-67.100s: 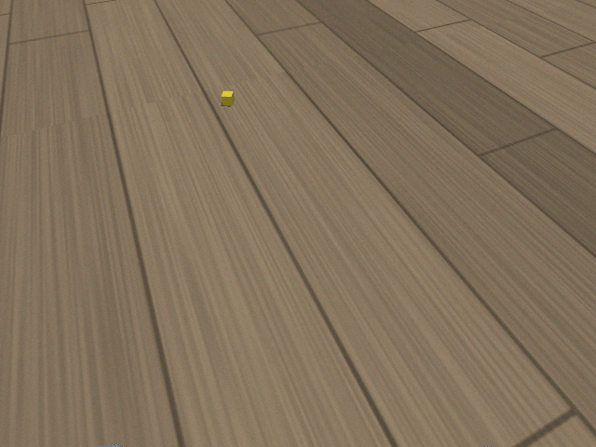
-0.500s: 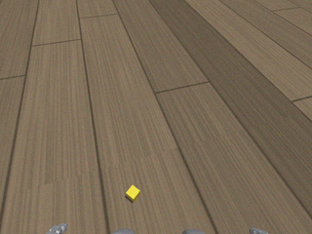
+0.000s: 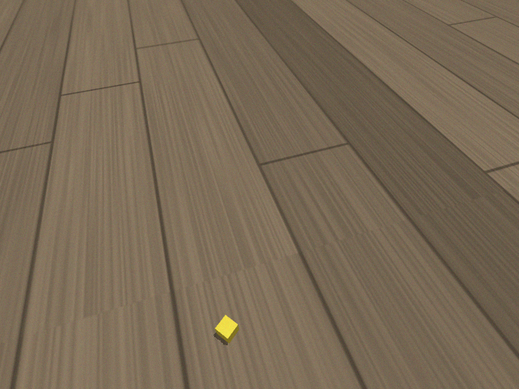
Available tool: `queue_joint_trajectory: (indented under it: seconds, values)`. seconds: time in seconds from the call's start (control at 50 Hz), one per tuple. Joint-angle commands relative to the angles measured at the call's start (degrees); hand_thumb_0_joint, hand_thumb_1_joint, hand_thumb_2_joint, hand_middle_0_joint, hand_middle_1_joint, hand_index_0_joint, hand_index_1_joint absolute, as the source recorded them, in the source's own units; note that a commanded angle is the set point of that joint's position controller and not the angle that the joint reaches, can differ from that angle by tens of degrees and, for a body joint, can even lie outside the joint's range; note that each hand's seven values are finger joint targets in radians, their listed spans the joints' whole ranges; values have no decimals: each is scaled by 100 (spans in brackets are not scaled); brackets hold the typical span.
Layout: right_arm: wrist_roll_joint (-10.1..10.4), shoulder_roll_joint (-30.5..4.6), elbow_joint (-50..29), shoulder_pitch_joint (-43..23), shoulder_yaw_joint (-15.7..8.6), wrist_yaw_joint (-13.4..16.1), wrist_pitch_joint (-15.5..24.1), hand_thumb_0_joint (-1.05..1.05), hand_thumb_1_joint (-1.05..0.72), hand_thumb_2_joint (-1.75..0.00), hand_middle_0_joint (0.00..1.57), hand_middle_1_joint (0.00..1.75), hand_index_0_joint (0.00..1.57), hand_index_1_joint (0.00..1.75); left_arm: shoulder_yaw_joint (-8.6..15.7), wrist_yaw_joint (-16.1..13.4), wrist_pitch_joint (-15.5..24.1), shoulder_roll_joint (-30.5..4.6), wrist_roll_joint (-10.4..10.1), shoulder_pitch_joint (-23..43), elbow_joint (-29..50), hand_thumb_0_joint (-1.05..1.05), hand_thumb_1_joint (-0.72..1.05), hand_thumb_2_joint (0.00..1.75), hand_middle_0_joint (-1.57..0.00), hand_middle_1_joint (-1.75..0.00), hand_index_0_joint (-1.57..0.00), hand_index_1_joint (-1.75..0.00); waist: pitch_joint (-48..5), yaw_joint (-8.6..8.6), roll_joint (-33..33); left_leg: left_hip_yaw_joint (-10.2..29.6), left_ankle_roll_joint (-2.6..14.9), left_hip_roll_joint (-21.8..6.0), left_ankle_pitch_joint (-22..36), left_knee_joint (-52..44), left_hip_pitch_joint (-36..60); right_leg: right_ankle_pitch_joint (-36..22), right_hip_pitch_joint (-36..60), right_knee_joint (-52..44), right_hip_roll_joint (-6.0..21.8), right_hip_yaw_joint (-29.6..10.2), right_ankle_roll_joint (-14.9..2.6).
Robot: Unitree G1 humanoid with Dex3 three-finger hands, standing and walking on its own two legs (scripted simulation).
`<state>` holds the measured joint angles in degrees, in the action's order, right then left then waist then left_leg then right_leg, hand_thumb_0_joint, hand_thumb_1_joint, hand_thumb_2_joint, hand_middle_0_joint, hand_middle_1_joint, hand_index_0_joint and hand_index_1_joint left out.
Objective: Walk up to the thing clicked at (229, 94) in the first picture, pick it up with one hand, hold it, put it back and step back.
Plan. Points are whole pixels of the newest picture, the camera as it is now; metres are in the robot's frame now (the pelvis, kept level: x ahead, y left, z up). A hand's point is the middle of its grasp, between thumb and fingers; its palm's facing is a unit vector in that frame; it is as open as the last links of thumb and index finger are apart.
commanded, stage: stand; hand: left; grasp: from above
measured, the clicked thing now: (227, 329) +0.41 +0.14 -0.75
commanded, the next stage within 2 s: step back in 1.64 s
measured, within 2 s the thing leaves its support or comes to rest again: neither
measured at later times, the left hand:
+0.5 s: hand out of the picture +0.07 +0.23 -0.16, palm faces +0.02 -0.94 -0.33, open 7.4 cm
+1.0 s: hand out of the picture +0.09 +0.24 -0.15, palm faces +0.01 -0.94 -0.34, open 7.4 cm
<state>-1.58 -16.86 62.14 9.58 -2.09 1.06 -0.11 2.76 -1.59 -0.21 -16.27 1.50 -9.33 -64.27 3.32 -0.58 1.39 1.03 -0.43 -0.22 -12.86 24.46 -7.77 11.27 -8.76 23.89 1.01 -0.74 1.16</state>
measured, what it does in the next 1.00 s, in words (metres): stands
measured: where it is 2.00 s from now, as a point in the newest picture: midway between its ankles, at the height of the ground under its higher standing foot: outside the picture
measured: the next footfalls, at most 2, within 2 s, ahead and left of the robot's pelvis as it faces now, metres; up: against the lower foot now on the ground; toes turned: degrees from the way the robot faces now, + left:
none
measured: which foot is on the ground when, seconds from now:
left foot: down 0.00-1.00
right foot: down 0.00-1.00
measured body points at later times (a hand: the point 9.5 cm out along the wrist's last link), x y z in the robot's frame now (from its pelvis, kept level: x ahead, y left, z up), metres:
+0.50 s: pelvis +0.00 -0.01 +0.00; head +0.00 -0.01 +0.45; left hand +0.07 +0.28 -0.13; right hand +0.06 -0.30 -0.14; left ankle +0.01 +0.12 -0.74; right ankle +0.02 -0.13 -0.74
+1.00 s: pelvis +0.01 -0.01 +0.00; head +0.01 -0.01 +0.45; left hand +0.09 +0.29 -0.13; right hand +0.07 -0.30 -0.14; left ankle +0.01 +0.12 -0.74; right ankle +0.02 -0.13 -0.74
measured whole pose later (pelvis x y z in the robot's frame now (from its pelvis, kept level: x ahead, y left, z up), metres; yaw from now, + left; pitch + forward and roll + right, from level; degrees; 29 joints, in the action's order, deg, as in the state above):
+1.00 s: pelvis +0.01 -0.01 +0.00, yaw -1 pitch -3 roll +0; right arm -1.1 -18.9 64.8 7.2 -0.9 0.2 0.2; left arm 2.1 -0.5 0.3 -17.9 0.6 -5.7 -66.1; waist 3.4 0.2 1.1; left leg 0.5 -1.1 -1.3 -11.9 21.4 -6.7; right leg 10.1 -8.1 20.9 0.0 -1.2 0.5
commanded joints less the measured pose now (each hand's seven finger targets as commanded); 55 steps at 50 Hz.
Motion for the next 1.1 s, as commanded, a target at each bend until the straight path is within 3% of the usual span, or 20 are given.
queue_joint_trajectory:
  seconds: [0.0, 0.1, 0.16, 0.32, 0.46, 0.56, 0.72, 0.96, 1.08]
  values:
    - [21, -1069, -322, -231, -178, 78, 165, 0, -90, -90, 20, 30, 20, 30, 168, -47, 131, -1095, 16, 240, 250, 0, 90, 90, -20, -30, -20, -30, -108, 7, -199, 539, 161, -525, 72, -684, -161, -263, 36, -542, 481, -495, -196]
    - [31, -1106, -234, -225, -159, 64, 148, 0, -90, -90, 20, 30, 20, 30, 153, -45, 152, -1127, 6, 300, 187, 0, 90, 90, -20, -30, -20, -30, -157, 22, -248, 484, 165, -537, 228, -601, -41, -372, 59, -611, 510, -508, -186]
    - [23, -1125, -202, -248, -142, 59, 136, 0, -90, -90, 20, 30, 20, 30, 170, -36, 136, -1220, -9, 360, 171, 0, 90, 90, -20, -30, -20, -30, -104, 14, -154, 495, 149, -546, 31, -702, -132, -142, 35, -653, 507, -545, -198]
    - [41, -1204, -136, -254, -121, 53, 153, 0, -90, -90, 20, 30, 20, 30, 163, -4, 139, -1244, -30, 430, 125, 0, 90, 90, -20, -30, -20, -30, -205, 37, -89, 473, 163, -612, 190, -717, -107, -459, 172, -603, 529, -560, -221]
    - [38, -1240, -121, -296, -101, 40, 152, 0, -90, -90, 20, 30, 20, 30, 143, 14, 144, -1274, -32, 519, 137, 0, 90, 90, -20, -30, -20, -30, -196, 48, -149, 477, 159, -628, 162, -726, -105, -258, 103, -646, 534, -554, -232]
    - [48, -1259, -119, -332, -87, 37, 166, 0, -90, -90, 20, 30, 20, 30, 154, 24, 159, -1301, -36, 533, 129, 0, 90, 90, -20, -30, -20, -30, -332, 56, -190, 441, 163, -634, 396, -684, 22, -667, 151, -602, 539, -536, -221]
    - [51, -1306, -105, -403, -84, 24, 170, 0, -90, -90, 20, 30, 20, 30, 122, 47, 152, -1285, -42, 531, 128, 0, 90, 90, -20, -30, -20, -30, -279, 29, -128, 473, 149, -656, 307, -745, 2, -394, 74, -630, 503, -514, -220]
    - [60, -1339, -81, -421, -74, 9, 171, 0, -90, -90, 20, 30, 20, 30, 120, 49, 174, -1338, -66, 572, 152, 0, 90, 90, -20, -30, -20, -30, -456, 72, -130, 417, 170, -696, 688, -692, 119, -992, 240, -567, 559, -533, -225]
    - [60, -1344, -78, -451, -61, 1, 179, 0, -90, -90, 20, 30, 20, 30, 108, 59, 169, -1343, -74, 591, 156, 0, 90, 90, -20, -30, -20, -30, -325, 60, -111, 439, 142, -688, 524, -779, 55, -741, 174, -605, 533, -524, -217]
